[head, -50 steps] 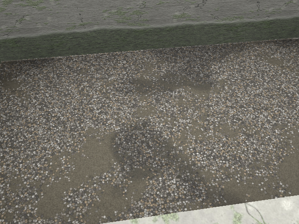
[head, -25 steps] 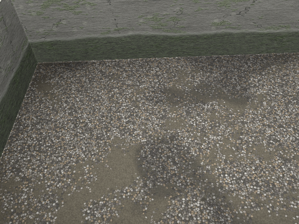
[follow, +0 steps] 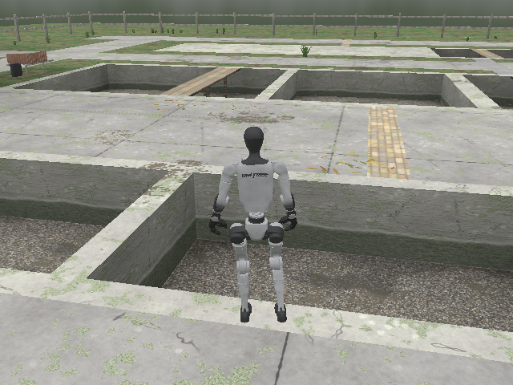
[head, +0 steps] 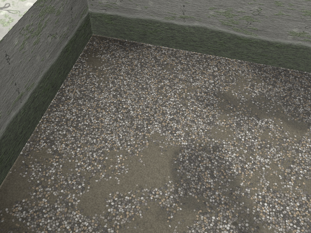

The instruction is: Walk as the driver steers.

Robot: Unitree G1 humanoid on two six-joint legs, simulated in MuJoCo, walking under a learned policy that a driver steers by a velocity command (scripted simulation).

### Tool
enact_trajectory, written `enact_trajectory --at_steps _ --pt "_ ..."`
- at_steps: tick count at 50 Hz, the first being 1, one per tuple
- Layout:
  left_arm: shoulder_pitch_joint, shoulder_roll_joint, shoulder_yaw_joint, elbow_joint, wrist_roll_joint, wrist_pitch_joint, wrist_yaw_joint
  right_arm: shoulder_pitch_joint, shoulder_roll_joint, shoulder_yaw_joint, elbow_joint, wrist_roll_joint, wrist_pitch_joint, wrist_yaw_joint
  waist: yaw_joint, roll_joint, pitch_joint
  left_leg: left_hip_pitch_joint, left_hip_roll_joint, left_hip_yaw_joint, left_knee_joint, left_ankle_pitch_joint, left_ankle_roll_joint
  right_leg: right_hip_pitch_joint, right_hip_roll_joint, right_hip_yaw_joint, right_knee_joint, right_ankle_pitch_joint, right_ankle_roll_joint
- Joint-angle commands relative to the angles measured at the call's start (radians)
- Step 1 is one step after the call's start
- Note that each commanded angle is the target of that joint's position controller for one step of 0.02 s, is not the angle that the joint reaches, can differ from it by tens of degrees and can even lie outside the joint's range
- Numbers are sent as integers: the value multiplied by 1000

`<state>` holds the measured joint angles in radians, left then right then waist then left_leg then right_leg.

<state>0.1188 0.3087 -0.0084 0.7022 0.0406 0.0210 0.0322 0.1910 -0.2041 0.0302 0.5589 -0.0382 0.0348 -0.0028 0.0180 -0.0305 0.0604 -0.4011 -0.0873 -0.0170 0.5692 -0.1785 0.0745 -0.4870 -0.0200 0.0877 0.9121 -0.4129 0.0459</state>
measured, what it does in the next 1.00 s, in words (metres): steps on the spot, turning right: right foot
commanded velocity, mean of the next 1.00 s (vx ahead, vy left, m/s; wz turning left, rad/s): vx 0.50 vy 0.00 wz -0.31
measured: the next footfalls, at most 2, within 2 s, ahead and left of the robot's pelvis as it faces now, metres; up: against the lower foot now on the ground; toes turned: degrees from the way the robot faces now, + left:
right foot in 0.10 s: +0.08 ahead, -0.14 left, +0.00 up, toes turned -10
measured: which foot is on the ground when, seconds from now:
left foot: down 0.00-1.00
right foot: up 0.00-0.08, down 0.10-1.00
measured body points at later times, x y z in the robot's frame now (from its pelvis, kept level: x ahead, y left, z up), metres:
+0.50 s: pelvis +0.05 -0.02 +0.00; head +0.06 -0.03 +0.45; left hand +0.33 +0.14 -0.04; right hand +0.22 -0.30 -0.04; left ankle +0.07 +0.08 -0.73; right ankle +0.04 -0.15 -0.73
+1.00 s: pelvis +0.06 -0.02 +0.01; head +0.06 -0.03 +0.46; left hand +0.33 +0.09 -0.04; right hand +0.18 -0.29 -0.05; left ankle +0.07 +0.08 -0.73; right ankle +0.04 -0.14 -0.73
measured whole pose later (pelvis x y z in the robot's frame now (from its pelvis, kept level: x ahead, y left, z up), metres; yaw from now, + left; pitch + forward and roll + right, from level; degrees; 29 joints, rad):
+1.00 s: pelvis +0.06 -0.02 +0.01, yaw -18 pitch +0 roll +1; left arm 0.09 0.23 -0.12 0.45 0.05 0.05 -0.04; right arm 0.15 -0.27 0.09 0.49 -0.09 0.02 0.02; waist -0.02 0.00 0.00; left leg -0.20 0.07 0.24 0.52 -0.31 0.02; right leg -0.27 0.11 0.24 0.55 -0.26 0.00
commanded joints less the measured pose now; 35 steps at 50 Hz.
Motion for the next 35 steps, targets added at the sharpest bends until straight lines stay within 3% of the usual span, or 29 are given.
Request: enact_trajectory --at_steps 1,2,3,4,5,6,7,8,12,16,17,21,22,23,24,25,27,28,29,30,32,34,35 --pt "25 42 -25 -49 -9 6 -21 -29 -152 -41 -74 7 -19 -3 -23 127 -228 134 255 -225 -228 58 106 211 -4 -29 -162 114 -15" --pt "17 47 -29 -64 -11 10 -23 -52 -153 -38 -82 7 -20 2 -23 133 -187 100 256 -237 -265 -96 97 227 -3 -34 -203 111 -25" --pt "25 25 -42 -74 8 11 -27 -96 -111 -20 -97 -7 -19 10 -8 107 -176 45 258 -230 -270 -134 88 301 -11 -43 -223 185 -30" --pt "27 16 -48 -87 14 13 -30 -120 -99 -12 -102 -7 -20 16 0 109 -143 25 242 -214 -274 -173 70 323 -9 -46 -274 170 -41" --pt "20 18 -52 -107 17 14 -31 -132 -100 -8 -104 -6 -20 20 -3 106 -109 30 221 -200 -268 -203 51 320 -11 -37 -329 157 -54" --pt "-8 48 -52 -140 18 12 -30 -126 -137 -16 -120 -3 -21 21 -32 77 -74 72 197 -198 -241 -187 34 270 -13 -16 -351 153 -70" --pt "7 77 -43 -131 5 18 -38 -119 -145 -15 -134 -1 -23 30 -48 37 -79 122 160 -145 -230 -232 7 184 -8 44 -389 41 -103" --pt "-27 76 -44 -160 -8 17 -39 -147 -155 -14 -157 -10 -18 31 -37 10 -39 153 156 -112 -201 -210 -12 118 -14 72 -428 24 -102" --pt "-63 69 -54 -229 9 35 -49 -166 -110 11 -208 -35 -19 34 -53 -57 -58 235 132 -9 -112 -112 -31 60 -19 177 -498 -16 -98" --pt "-67 84 -47 -271 11 61 -55 -188 -114 18 -220 -34 -47 40 -46 -34 -96 272 140 31 -78 -66 -35 59 -14 239 -503 12 -113" --pt "-59 99 -38 -272 6 69 -48 -172 -115 17 -213 -34 -42 35 -46 -57 -95 250 136 49 -64 -48 -40 87 1 242 -489 73 -131" --pt "-66 92 -33 -302 1 78 -42 -170 -138 12 -206 -41 -46 24 -34 14 -157 274 156 78 -41 34 -50 123 20 248 -416 236 -144" --pt "-113 91 -36 -331 3 80 -54 -185 -132 16 -214 -62 -53 31 -42 39 -129 277 160 75 -10 150 -52 94 38 238 -401 389 -144" --pt "-99 98 -32 -340 -6 76 -58 -163 -158 10 -205 -62 -52 31 -36 63 -170 298 174 75 28 275 -54 112 48 217 -375 531 -141" --pt "-90 91 -37 -354 12 62 -69 -180 -160 16 -223 -63 -53 34 -21 63 -193 298 188 81 51 405 -61 125 49 186 -329 695 -130" --pt "-86 90 -31 -350 7 53 -61 -122 -178 7 -200 -73 -56 31 -31 114 -290 361 194 105 46 417 -50 158 46 159 -295 737 -124" --pt "-110 101 -26 -365 -2 57 -54 -120 -178 11 -191 -78 -49 29 -36 103 -277 374 204 117 54 452 -46 122 57 153 -281 780 -120" --pt "-138 74 -38 -377 9 51 -58 -145 -174 12 -197 -89 -45 33 -30 128 -287 393 223 110 60 471 -36 91 49 158 -277 734 -100" --pt "-140 78 -37 -379 12 47 -61 -143 -172 12 -195 -88 -42 33 -32 110 -293 402 235 112 62 460 -28 77 49 153 -280 693 -92" --pt "-103 71 -36 -357 14 44 -54 -129 -167 10 -183 -68 -32 25 -18 75 -322 406 243 110 48 346 -17 94 41 145 -280 584 -89" --pt "-123 59 -44 -368 16 40 -55 -142 -168 10 -183 -54 -31 23 -22 35 -268 343 235 114 15 132 -20 96 36 142 -318 533 -88" --pt "-151 59 -46 -374 13 42 -65 -163 -142 24 -184 -60 -46 25 -28 -47 -234 323 227 121 -38 -124 -33 67 32 197 -370 369 -107" --pt "-157 48 -50 -378 11 42 -70 -182 -144 27 -187 -57 -53 27 -22 -43 -194 299 226 119 -63 -199 -35 54 29 206 -395 313 -106"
